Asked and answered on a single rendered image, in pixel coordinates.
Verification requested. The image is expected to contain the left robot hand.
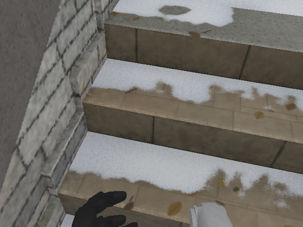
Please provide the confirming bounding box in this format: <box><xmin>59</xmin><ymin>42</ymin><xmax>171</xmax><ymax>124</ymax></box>
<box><xmin>71</xmin><ymin>191</ymin><xmax>138</xmax><ymax>227</ymax></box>

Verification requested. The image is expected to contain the robot right thigh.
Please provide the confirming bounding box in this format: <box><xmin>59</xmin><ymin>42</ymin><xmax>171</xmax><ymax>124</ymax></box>
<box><xmin>188</xmin><ymin>202</ymin><xmax>233</xmax><ymax>227</ymax></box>

